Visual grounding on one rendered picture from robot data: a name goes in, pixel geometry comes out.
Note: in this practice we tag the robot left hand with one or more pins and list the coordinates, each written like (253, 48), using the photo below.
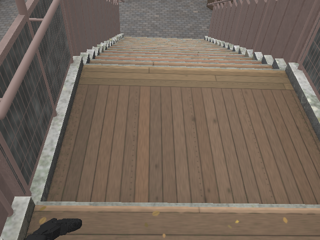
(54, 228)

